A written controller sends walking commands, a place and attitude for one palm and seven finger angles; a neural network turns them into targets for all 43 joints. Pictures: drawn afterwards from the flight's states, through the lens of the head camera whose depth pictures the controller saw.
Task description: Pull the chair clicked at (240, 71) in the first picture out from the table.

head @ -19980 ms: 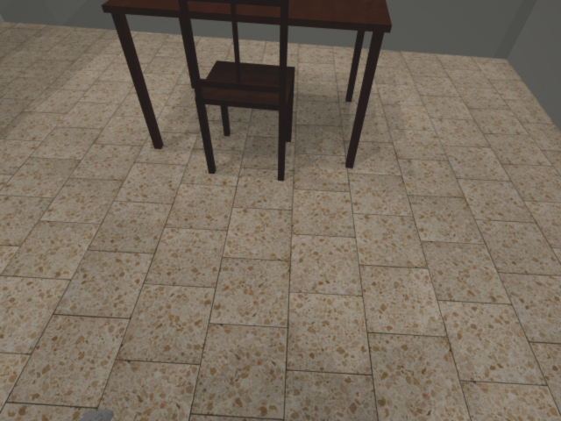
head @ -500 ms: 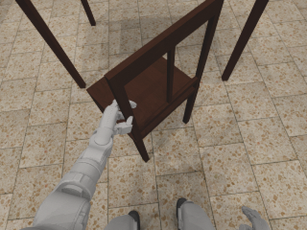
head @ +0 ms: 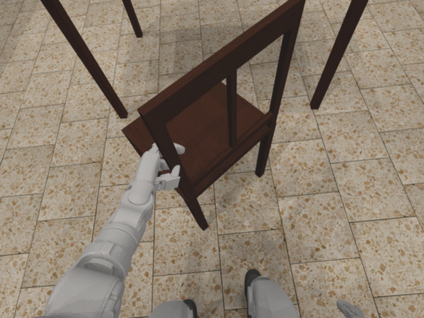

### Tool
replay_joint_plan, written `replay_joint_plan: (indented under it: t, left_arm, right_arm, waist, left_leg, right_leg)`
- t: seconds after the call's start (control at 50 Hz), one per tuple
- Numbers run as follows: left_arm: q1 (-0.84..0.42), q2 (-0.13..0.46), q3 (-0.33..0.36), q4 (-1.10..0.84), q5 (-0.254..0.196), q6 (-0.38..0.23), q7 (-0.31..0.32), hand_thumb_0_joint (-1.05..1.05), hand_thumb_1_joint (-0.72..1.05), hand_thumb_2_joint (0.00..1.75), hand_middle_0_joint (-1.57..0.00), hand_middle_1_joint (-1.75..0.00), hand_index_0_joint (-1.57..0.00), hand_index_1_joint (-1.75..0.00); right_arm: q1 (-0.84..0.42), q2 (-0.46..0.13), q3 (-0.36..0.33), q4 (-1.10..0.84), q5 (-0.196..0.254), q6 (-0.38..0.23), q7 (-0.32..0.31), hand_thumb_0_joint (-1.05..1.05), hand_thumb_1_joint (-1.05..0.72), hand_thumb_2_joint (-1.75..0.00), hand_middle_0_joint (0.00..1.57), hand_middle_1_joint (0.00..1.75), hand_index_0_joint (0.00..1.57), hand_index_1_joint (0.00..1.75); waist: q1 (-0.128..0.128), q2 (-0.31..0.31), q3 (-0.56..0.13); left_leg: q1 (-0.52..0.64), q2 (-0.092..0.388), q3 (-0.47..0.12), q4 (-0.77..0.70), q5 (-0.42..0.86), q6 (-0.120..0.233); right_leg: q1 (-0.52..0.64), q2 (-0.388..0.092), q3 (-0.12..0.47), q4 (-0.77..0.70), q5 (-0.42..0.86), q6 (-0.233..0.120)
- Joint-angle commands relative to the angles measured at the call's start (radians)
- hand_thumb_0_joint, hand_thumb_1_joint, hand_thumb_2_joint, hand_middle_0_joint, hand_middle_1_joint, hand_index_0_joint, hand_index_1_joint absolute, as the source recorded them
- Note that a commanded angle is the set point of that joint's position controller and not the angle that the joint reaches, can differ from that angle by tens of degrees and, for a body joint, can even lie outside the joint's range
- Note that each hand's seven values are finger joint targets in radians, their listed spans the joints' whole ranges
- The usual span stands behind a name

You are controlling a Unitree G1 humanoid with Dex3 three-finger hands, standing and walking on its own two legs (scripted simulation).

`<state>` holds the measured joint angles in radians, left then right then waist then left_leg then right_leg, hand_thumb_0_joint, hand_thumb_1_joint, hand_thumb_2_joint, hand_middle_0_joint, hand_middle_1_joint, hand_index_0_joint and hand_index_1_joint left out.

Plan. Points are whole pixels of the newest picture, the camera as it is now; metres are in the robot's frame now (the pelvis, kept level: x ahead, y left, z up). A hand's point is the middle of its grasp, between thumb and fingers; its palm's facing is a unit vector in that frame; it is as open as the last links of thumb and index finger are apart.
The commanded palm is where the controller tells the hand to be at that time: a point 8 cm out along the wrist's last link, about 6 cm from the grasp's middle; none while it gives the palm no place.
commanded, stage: step backward, pulling the chair out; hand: left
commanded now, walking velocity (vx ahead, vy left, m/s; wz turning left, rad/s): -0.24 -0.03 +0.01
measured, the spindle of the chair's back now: (232, 115) +0.55 -0.05 -0.08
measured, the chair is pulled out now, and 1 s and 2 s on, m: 0.42 0.45 0.45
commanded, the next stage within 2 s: none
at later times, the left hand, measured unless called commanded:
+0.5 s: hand (174, 188) +0.35 +0.08 -0.05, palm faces -0.13 -0.95 -0.27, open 6.3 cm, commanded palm +0.35 +0.14 -0.04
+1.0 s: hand (173, 187) +0.36 +0.09 -0.05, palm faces -0.16 -0.95 -0.26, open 6.3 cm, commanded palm +0.36 +0.14 -0.04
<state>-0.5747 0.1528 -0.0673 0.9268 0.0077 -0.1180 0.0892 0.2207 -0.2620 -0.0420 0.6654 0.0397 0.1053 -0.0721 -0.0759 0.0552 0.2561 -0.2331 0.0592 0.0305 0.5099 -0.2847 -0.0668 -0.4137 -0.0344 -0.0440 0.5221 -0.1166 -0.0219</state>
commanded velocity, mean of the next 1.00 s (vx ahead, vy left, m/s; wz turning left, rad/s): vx -0.24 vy -0.06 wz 0.00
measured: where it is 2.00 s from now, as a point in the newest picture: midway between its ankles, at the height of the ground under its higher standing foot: outside the picture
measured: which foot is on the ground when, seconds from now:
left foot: down 0.00-1.00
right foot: down 0.00-1.00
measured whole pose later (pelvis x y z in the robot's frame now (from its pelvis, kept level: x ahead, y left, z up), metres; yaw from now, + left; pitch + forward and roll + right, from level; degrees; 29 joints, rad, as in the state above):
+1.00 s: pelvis -0.01 +0.00 +0.00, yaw +1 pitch +2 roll +2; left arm -0.60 0.13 -0.07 1.06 -0.02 -0.11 0.06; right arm 0.23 -0.26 -0.03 0.74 0.06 0.04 -0.12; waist -0.06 0.05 0.15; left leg -0.22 0.06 0.07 0.56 -0.36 -0.05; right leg -0.47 -0.04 -0.06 0.54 -0.11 -0.03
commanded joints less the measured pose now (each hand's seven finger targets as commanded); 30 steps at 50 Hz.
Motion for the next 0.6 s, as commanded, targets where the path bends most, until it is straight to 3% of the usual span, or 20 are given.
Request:
replay_joint_plan:
  t: [0.0,0.02,0.04,0.08,0.1,0.14,0.16,0.18,0.2,0.22,0.24,0.26,0.3,0.34,0.38,0.4,0.44,0.48,0.54,0.58]
  left_arm:
    - [-0.291,0.152,0.055,-0.154,-0.041,-0.076,-0.007,0.0,0.9,0.9,-0.5,-1.45,-0.5,-1.45]
    - [-0.278,0.165,0.067,-0.109,-0.046,-0.067,-0.007,0.0,0.9,0.9,-0.5,-1.45,-0.5,-1.45]
    - [-0.267,0.157,0.061,-0.077,-0.049,-0.057,-0.008,0.0,0.9,0.9,-0.5,-1.45,-0.5,-1.45]
    - [-0.283,0.149,0.068,-0.053,-0.05,-0.044,-0.007,0.0,0.9,0.9,-0.5,-1.45,-0.5,-1.45]
    - [-0.281,0.153,0.075,-0.045,-0.054,-0.035,-0.006,0.0,0.9,0.9,-0.5,-1.45,-0.5,-1.45]
    - [-0.281,0.145,0.078,-0.053,-0.059,-0.038,-0.008,0.0,0.9,0.9,-0.5,-1.45,-0.5,-1.45]
    - [-0.284,0.143,0.078,-0.06,-0.061,-0.04,-0.007,0.0,0.9,0.9,-0.5,-1.45,-0.5,-1.45]
    - [-0.289,0.135,0.071,-0.072,-0.064,-0.042,-0.006,0.0,0.9,0.9,-0.5,-1.45,-0.5,-1.45]
    - [-0.29,0.13,0.073,-0.069,-0.064,-0.044,-0.005,0.0,0.9,0.9,-0.5,-1.45,-0.5,-1.45]
    - [-0.306,0.115,0.055,-0.103,-0.061,-0.055,-0.006,0.0,0.9,0.9,-0.5,-1.45,-0.5,-1.45]
    - [-0.327,0.108,0.048,-0.125,-0.054,-0.061,-0.003,0.0,0.9,0.9,-0.5,-1.45,-0.5,-1.45]
    - [-0.322,0.111,0.055,-0.128,-0.047,-0.06,0.002,0.0,0.9,0.9,-0.5,-1.45,-0.5,-1.45]
    - [-0.317,0.144,0.082,-0.133,-0.041,-0.055,0.008,0.0,0.9,0.9,-0.5,-1.45,-0.5,-1.45]
    - [-0.326,0.135,0.065,-0.13,-0.046,-0.055,0.007,0.0,0.9,0.9,-0.5,-1.45,-0.5,-1.45]
    - [-0.323,0.154,0.077,-0.1,-0.053,-0.053,0.01,0.0,0.9,0.9,-0.5,-1.45,-0.5,-1.45]
    - [-0.316,0.168,0.088,-0.075,-0.054,-0.048,0.012,0.0,0.9,0.9,-0.5,-1.45,-0.5,-1.45]
    - [-0.32,0.156,0.08,-0.055,-0.05,-0.051,0.008,0.0,0.9,0.9,-0.5,-1.45,-0.5,-1.45]
    - [-0.327,0.143,0.07,-0.056,-0.052,-0.049,0.006,0.0,0.9,0.9,-0.5,-1.45,-0.5,-1.45]
    - [-0.322,0.128,0.062,-0.068,-0.048,-0.056,0.005,0.0,0.9,0.9,-0.5,-1.45,-0.5,-1.45]
    - [-0.326,0.13,0.067,-0.082,-0.041,-0.058,0.007,0.0,0.9,0.9,-0.5,-1.45,-0.5,-1.45]
  right_arm:
    - [0.092,-0.123,-0.046,-0.051,0.03,-0.026,-0.021,0.0,-0.9,-0.9,0.2,0.3,0.2,0.3]
    - [0.078,-0.127,-0.042,-0.041,0.033,-0.035,-0.023,0.0,-0.9,-0.9,0.2,0.3,0.2,0.3]
    - [0.075,-0.12,-0.033,-0.036,0.034,-0.042,-0.023,0.0,-0.9,-0.9,0.2,0.3,0.2,0.3]
    - [0.074,-0.111,-0.019,-0.025,0.034,-0.061,-0.026,0.0,-0.9,-0.9,0.2,0.3,0.2,0.3]
    - [0.083,-0.118,-0.018,-0.019,0.035,-0.07,-0.03,0.0,-0.9,-0.9,0.2,0.3,0.2,0.3]
    - [0.088,-0.108,-0.007,-0.013,0.03,-0.081,-0.037,0.0,-0.9,-0.9,0.2,0.3,0.2,0.3]
    - [0.092,-0.108,-0.008,-0.01,0.029,-0.082,-0.041,0.0,-0.9,-0.9,0.2,0.3,0.2,0.3]
    - [0.095,-0.118,-0.013,-0.01,0.03,-0.081,-0.044,0.0,-0.9,-0.9,0.2,0.3,0.2,0.3]
    - [0.094,-0.136,-0.022,-0.017,0.029,-0.081,-0.048,0.0,-0.9,-0.9,0.2,0.3,0.2,0.3]
    - [0.08,-0.132,-0.021,-0.027,0.022,-0.078,-0.044,0.0,-0.9,-0.9,0.2,0.3,0.2,0.3]
    - [0.058,-0.124,-0.016,-0.038,0.013,-0.076,-0.041,0.0,-0.9,-0.9,0.2,0.3,0.2,0.3]
    - [0.052,-0.127,-0.019,-0.045,0.011,-0.069,-0.039,0.0,-0.9,-0.9,0.2,0.3,0.2,0.3]
    - [0.063,-0.129,-0.027,-0.05,0.017,-0.063,-0.04,0.0,-0.9,-0.9,0.2,0.3,0.2,0.3]
    - [0.083,-0.117,-0.031,-0.043,0.022,-0.069,-0.041,0.0,-0.9,-0.9,0.2,0.3,0.2,0.3]
    - [0.105,-0.109,-0.029,-0.022,0.031,-0.077,-0.041,0.0,-0.9,-0.9,0.2,0.3,0.2,0.3]
    - [0.111,-0.115,-0.03,-0.012,0.035,-0.084,-0.042,0.0,-0.9,-0.9,0.2,0.3,0.2,0.3]
    - [0.114,-0.112,-0.022,-0.004,0.034,-0.09,-0.04,0.0,-0.9,-0.9,0.2,0.3,0.2,0.3]
    - [0.108,-0.111,-0.015,0.0,0.033,-0.092,-0.042,0.0,-0.9,-0.9,0.2,0.3,0.2,0.3]
    - [0.09,-0.121,-0.016,-0.011,0.022,-0.095,-0.048,0.0,-0.9,-0.9,0.2,0.3,0.2,0.3]
    - [0.089,-0.123,-0.022,-0.023,0.017,-0.092,-0.047,0.0,-0.9,-0.9,0.2,0.3,0.2,0.3]
  waist:
    - [0.019,-0.214,-0.582]
    - [0.034,-0.211,-0.566]
    - [0.045,-0.21,-0.562]
    - [0.048,-0.204,-0.571]
    - [0.045,-0.191,-0.574]
    - [0.047,-0.183,-0.585]
    - [0.043,-0.184,-0.591]
    - [0.038,-0.153,-0.589]
    - [0.042,-0.095,-0.565]
    - [0.044,0.01,-0.539]
    - [0.046,0.093,-0.517]
    - [0.053,0.09,-0.51]
    - [0.053,-0.034,-0.529]
    - [0.047,-0.113,-0.533]
    - [0.041,-0.226,-0.56]
    - [0.041,-0.243,-0.546]
    - [0.047,-0.208,-0.555]
    - [0.046,-0.174,-0.559]
    - [0.052,-0.03,-0.511]
    - [0.056,-0.021,-0.522]
  left_leg:
    - [0.048,0.059,-0.01,0.099,0.069,0.028]
    - [0.007,0.029,-0.014,0.169,-0.128,0.03]
    - [-0.032,0.018,-0.036,0.227,-0.204,0.037]
    - [-0.05,0.019,-0.068,0.258,-0.207,0.041]
    - [-0.033,0.019,-0.069,0.204,-0.19,0.042]
    - [0.016,0.024,-0.029,0.056,-0.115,0.045]
    - [0.049,0.034,-0.009,-0.014,-0.054,0.051]
    - [0.084,0.055,-0.004,-0.083,0.031,0.062]
    - [0.1,0.099,-0.038,-0.133,0.106,0.083]
    - [0.065,0.134,-0.054,-0.153,0.128,0.107]
    - [0.001,0.164,-0.088,-0.165,0.167,0.118]
    - [-0.041,0.179,-0.104,-0.153,0.199,0.118]
    - [-0.03,0.16,-0.083,-0.101,0.204,0.098]
    - [-0.005,0.106,-0.035,-0.026,0.085,0.069]
    - [0.034,0.044,0.008,0.048,-0.061,0.058]
    - [0.041,0.028,0.009,0.075,-0.093,0.057]
    - [0.033,0.027,0.002,0.082,-0.125,0.062]
    - [0.062,0.041,0.001,0.008,-0.073,0.067]
    - [0.045,0.107,-0.04,-0.123,0.081,0.093]
    - [0.015,0.135,-0.06,-0.113,0.159,0.091]
  right_leg:
    - [0.346,-0.213,0.175,-0.133,0.301,-0.061]
    - [0.319,-0.259,0.212,-0.184,0.268,-0.075]
    - [0.307,-0.278,0.222,-0.21,0.177,-0.07]
    - [0.312,-0.298,0.214,-0.199,0.129,-0.09]
    - [0.304,-0.296,0.209,-0.187,0.132,-0.097]
    - [0.319,-0.263,0.161,-0.148,0.134,-0.068]
    - [0.321,-0.243,0.146,-0.137,0.113,-0.037]
    - [0.299,-0.214,0.134,-0.122,0.066,-0.001]
    - [0.264,-0.148,0.101,-0.099,0.008,0.036]
    - [0.252,-0.109,0.071,-0.072,-0.055,0.062]
    - [0.279,-0.094,0.06,0.009,-0.052,0.046]
    - [0.306,-0.086,0.063,0.053,-0.032,0.033]
    - [0.317,-0.099,0.082,0.024,0.044,0.023]
    - [0.291,-0.164,0.144,-0.068,0.074,-0.003]
    - [0.264,-0.226,0.187,-0.176,0.014,-0.013]
    - [0.238,-0.236,0.196,-0.209,-0.014,-0.019]
    - [0.26,-0.245,0.188,-0.217,-0.017,-0.009]
    - [0.252,-0.231,0.156,-0.195,-0.038,0.004]
    - [0.232,-0.123,0.084,-0.098,-0.073,0.043]
    - [0.277,-0.109,0.082,-0.036,0.024,0.032]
